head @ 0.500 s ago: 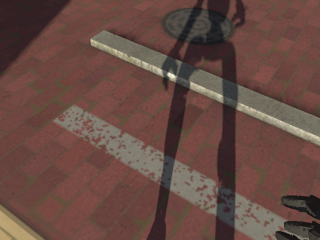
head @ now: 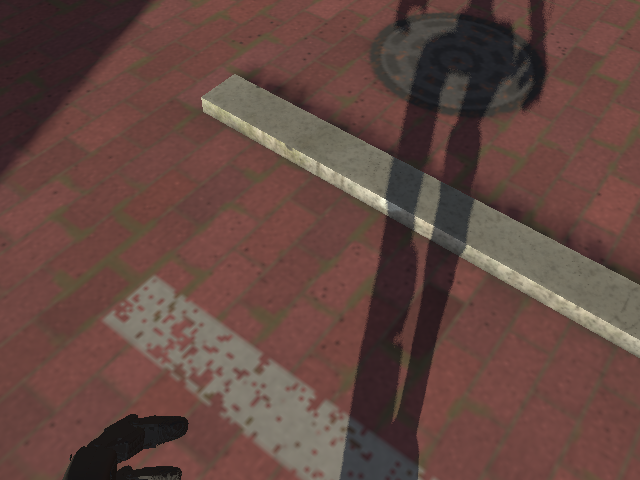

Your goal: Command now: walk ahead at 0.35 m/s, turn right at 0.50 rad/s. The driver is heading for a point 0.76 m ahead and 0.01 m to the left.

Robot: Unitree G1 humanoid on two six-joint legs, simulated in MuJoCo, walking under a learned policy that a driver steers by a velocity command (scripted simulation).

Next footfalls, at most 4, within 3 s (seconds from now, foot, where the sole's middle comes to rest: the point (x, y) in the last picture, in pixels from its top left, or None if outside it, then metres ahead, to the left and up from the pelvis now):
0.06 right None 0.30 -0.08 -0.76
0.84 left None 0.29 0.19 -0.76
1.48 right None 0.32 -0.06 -0.76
2.08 left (257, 334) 0.79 0.09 -0.76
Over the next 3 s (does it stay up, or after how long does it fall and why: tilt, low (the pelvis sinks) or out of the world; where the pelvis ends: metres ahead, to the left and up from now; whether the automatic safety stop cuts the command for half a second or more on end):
stays up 0.91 0.05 0.01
